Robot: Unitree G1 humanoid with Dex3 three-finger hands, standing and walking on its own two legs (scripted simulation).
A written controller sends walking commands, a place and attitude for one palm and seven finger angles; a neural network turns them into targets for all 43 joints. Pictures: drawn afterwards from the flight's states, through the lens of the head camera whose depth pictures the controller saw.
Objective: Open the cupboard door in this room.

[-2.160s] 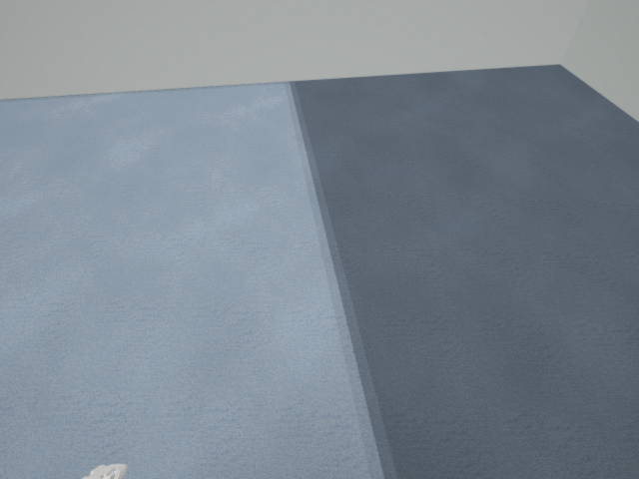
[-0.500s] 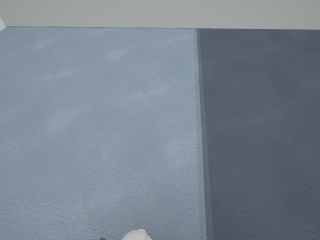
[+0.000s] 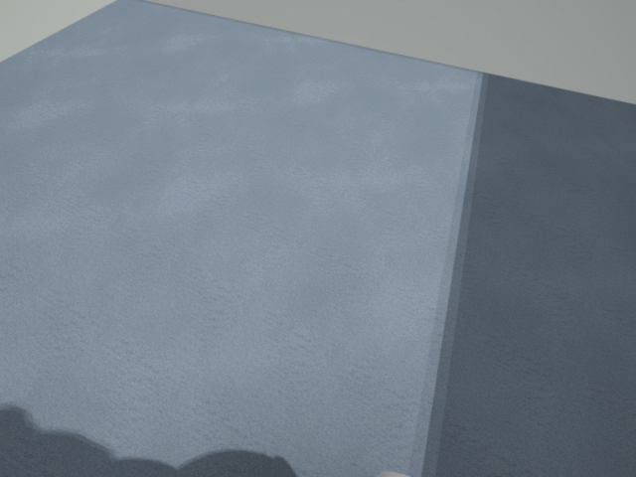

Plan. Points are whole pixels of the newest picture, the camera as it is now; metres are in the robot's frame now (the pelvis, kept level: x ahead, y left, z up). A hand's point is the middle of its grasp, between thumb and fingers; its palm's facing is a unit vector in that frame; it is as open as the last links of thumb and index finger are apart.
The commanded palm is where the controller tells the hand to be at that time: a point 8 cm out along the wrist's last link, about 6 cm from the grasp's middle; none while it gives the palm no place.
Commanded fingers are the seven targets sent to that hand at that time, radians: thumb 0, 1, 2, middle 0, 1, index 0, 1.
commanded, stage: turn or walk to find it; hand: left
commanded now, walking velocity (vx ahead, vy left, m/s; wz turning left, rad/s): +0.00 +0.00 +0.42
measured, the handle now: out of the picture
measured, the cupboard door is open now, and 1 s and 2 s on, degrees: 0 0 0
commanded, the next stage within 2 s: none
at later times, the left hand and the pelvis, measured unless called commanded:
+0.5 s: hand out of the picture -0.02 +0.18 -0.17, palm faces +0.25 -0.94 -0.23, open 7.4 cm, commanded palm none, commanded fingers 0.00 0.90 0.90 -0.20 -0.30 -0.20 -0.30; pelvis -0.02 -0.02 +0.00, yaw +14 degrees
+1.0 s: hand out of the picture -0.02 +0.20 -0.15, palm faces +0.43 -0.86 -0.28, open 7.4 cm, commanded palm none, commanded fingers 0.00 0.90 0.90 -0.20 -0.30 -0.20 -0.30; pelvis -0.03 -0.03 -0.01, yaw +25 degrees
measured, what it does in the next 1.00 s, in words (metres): steps on the spot, turning left: right foot, then left foot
